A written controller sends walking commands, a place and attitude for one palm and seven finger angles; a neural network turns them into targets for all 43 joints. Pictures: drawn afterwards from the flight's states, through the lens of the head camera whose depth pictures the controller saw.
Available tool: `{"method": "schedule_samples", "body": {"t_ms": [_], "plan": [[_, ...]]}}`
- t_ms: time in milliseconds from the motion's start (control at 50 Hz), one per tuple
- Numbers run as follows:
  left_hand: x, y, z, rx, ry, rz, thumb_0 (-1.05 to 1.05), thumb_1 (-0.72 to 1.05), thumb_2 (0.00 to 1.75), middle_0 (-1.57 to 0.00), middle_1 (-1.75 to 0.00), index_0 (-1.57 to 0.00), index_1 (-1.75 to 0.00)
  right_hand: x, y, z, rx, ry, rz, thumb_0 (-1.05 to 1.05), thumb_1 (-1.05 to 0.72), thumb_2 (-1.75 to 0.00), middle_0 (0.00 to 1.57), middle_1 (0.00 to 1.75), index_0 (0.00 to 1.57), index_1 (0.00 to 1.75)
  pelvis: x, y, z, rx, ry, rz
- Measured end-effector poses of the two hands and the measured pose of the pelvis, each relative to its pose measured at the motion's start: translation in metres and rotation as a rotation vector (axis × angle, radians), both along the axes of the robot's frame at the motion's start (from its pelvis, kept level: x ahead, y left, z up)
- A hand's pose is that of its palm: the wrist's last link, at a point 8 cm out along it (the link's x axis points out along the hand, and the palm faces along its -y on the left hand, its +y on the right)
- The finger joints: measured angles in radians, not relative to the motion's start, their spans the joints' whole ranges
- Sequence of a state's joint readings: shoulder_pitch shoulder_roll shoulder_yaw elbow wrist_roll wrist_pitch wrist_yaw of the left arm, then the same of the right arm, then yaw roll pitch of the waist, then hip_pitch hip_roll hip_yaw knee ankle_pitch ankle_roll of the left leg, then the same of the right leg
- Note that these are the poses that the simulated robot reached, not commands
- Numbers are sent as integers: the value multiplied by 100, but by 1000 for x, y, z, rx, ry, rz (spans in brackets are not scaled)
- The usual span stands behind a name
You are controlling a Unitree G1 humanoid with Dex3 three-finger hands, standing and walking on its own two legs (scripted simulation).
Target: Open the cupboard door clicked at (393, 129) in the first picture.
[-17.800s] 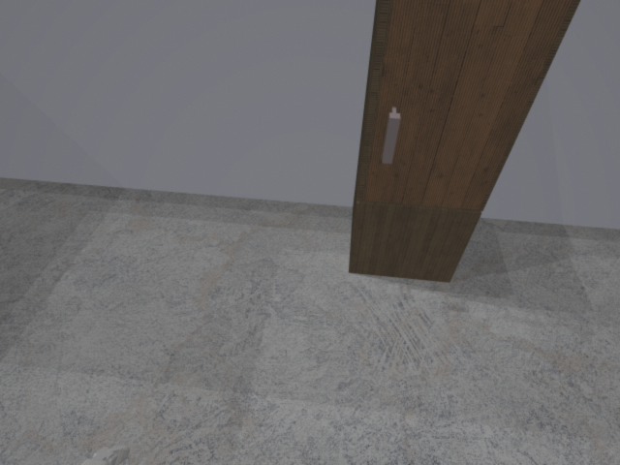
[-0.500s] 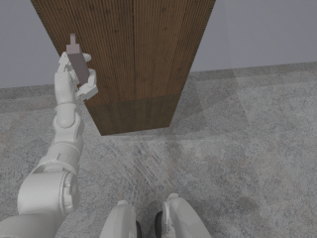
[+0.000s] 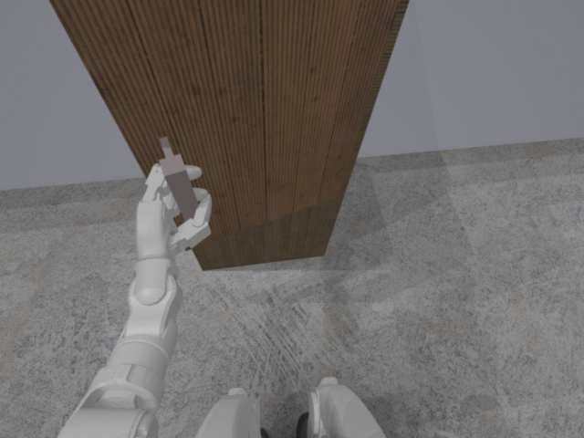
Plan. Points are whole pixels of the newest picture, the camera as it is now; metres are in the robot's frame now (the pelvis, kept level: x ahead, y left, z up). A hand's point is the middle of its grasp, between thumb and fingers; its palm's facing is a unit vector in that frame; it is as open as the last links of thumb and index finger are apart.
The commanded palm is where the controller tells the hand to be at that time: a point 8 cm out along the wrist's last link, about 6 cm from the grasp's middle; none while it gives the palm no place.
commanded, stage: pull the door open along its arc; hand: left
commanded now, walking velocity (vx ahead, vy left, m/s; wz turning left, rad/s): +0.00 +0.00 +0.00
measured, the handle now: (180, 183) +0.46 +0.15 +0.02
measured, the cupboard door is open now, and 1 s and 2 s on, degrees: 15 47 75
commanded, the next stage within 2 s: open thumb and fingers to let go in 0.72 s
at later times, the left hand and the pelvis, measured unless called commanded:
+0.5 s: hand (274, 283) +0.31 +0.02 +0.02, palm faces +0.34 -0.94 -0.05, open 6.7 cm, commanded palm +0.22 +0.04 +0.01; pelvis +0.00 -0.04 +0.00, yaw +4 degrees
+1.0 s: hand (303, 301) +0.29 -0.02 +0.01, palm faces +0.50 -0.86 -0.08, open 7.4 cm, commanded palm +0.22 +0.03 +0.01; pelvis +0.00 -0.13 -0.01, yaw +8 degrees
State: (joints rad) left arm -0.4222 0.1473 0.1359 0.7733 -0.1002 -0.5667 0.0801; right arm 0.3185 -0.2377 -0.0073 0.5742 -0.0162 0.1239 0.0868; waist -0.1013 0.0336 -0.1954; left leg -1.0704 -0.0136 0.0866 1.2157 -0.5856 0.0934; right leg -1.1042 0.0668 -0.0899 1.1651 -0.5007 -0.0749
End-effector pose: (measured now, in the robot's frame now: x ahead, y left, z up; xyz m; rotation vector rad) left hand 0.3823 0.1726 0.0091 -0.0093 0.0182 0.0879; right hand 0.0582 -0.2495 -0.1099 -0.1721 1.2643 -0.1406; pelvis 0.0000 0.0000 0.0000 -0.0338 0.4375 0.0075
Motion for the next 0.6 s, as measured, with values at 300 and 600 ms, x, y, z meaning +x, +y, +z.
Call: {"method": "schedule_samples", "body": {"t_ms": [300,600], "plan": [[-80,-75,4,-47,31,293,4,60,74,-26,-130,-32,-130,106,24,3,65,-291,219,0,-91,-90,20,30,20,30,-2,-15,-3,23,-36,34],[-125,-130,16,31,144,219,4,63,70,-20,-117,-28,-129,140,19,22,179,-490,266,1,-91,-90,20,30,20,30,0,-59,6,69,-82,65]]}}
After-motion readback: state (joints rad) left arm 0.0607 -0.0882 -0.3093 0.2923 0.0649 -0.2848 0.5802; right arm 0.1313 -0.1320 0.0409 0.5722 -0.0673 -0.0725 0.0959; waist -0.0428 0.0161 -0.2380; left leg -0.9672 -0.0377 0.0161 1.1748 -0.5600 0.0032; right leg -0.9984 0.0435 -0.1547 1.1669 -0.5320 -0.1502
